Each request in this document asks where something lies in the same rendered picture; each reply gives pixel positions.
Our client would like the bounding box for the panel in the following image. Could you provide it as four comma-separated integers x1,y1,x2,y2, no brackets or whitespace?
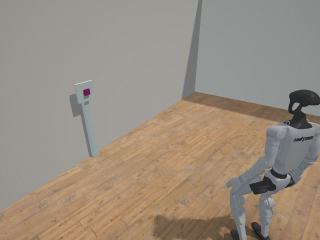
74,80,99,157

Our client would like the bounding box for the button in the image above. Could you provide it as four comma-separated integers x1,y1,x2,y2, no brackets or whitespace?
83,88,91,96

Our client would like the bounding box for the right robot forearm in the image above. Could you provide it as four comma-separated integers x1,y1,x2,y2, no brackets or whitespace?
293,158,317,175

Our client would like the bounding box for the robot right upper arm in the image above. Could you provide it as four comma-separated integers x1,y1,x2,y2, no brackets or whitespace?
304,122,320,160

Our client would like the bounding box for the left robot hand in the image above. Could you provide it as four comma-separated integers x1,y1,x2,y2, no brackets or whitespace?
226,177,243,196

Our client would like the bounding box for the robot left upper arm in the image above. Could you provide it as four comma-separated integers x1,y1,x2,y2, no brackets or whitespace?
260,124,288,169

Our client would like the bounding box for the right robot hand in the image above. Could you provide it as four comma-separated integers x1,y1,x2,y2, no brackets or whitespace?
288,170,302,187

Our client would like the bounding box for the robot left shin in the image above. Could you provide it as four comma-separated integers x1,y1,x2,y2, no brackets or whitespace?
230,195,247,240

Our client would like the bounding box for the left robot forearm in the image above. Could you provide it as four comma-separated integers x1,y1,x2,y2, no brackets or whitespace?
238,157,267,185

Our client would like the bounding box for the right robot foot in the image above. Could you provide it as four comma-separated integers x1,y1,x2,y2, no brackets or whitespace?
252,222,270,240

